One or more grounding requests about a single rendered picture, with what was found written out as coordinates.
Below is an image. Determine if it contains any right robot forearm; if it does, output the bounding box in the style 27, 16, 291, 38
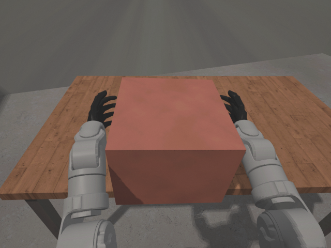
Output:
234, 120, 327, 248

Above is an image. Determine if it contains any left robot forearm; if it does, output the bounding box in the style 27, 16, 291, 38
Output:
56, 120, 109, 248

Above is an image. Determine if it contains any table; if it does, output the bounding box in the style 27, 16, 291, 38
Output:
0, 76, 331, 239

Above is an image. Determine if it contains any left robot hand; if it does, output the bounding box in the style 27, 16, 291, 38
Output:
87, 90, 117, 128

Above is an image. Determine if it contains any carton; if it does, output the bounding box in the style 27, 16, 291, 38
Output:
105, 77, 246, 205

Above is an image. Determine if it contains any robot right upper arm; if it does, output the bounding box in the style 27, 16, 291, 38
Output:
257, 208, 326, 248

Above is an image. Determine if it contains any robot left upper arm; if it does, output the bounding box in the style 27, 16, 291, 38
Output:
57, 219, 117, 248

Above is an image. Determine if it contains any right robot hand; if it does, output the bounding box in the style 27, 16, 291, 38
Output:
220, 90, 247, 124

